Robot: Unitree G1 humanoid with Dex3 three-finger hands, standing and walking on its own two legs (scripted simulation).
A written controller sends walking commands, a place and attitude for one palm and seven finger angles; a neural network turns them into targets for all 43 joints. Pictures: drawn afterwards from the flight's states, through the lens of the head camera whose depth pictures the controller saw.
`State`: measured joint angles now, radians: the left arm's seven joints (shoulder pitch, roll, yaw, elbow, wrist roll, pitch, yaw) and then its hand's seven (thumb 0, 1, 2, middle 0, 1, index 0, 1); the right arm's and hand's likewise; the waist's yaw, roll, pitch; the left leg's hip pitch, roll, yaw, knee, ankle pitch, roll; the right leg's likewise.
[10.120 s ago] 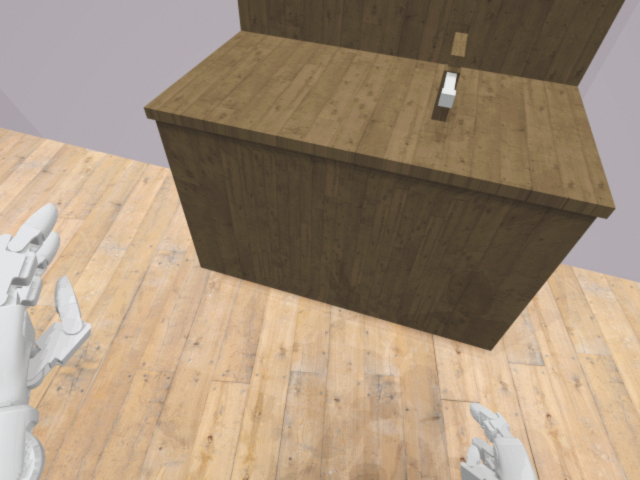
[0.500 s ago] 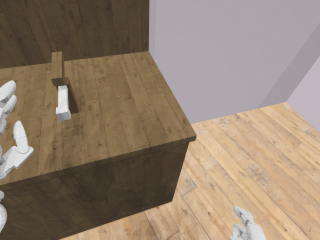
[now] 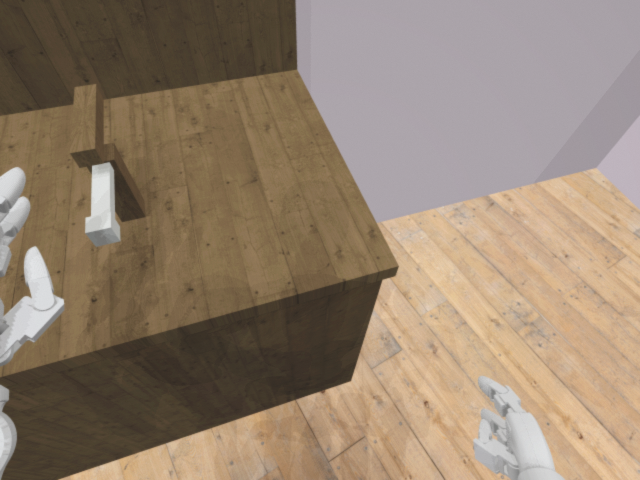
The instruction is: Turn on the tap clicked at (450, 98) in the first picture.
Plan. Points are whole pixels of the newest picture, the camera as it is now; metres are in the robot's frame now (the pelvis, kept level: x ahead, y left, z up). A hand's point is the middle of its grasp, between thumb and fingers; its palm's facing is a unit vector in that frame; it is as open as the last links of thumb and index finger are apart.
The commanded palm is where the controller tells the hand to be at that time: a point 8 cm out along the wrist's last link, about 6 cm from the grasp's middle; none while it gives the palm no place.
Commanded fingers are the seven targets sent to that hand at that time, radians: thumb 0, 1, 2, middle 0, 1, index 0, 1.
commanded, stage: look again from close up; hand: left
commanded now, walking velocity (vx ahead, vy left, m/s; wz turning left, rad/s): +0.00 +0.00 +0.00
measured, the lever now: (103, 229) +0.35 +0.31 +0.09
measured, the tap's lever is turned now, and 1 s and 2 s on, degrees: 0 0 0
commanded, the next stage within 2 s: come to a stop and stand still in 0.26 s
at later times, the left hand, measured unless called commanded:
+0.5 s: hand (13, 331) +0.20 +0.28 +0.16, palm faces +0.37 -0.85 -0.38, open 7.4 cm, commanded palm +0.14 +0.31 +0.18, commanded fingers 0.00 0.90 0.90 -0.20 -0.30 -0.20 -0.30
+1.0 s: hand (72, 320) +0.21 +0.24 +0.16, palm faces +0.26 -0.88 -0.41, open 7.4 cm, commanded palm +0.16 +0.29 +0.18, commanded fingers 0.00 0.90 0.90 -0.20 -0.30 -0.20 -0.30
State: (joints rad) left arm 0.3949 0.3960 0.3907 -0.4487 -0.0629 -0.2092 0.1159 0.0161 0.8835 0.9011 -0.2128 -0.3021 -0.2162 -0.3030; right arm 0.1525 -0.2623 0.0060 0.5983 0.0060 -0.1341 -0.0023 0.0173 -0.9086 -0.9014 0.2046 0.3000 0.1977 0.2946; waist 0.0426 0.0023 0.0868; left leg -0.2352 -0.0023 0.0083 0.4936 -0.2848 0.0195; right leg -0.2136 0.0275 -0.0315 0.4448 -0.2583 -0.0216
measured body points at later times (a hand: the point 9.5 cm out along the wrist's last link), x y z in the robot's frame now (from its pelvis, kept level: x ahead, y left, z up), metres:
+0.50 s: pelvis -0.02 +0.04 +0.00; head +0.01 +0.06 +0.45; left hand +0.17 +0.33 +0.18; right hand +0.16 -0.18 -0.07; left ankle -0.02 +0.10 -0.74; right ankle -0.02 -0.11 -0.74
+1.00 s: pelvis -0.02 +0.02 +0.00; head +0.00 +0.02 +0.45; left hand +0.19 +0.28 +0.18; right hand +0.15 -0.21 -0.08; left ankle -0.02 +0.10 -0.74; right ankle -0.02 -0.11 -0.74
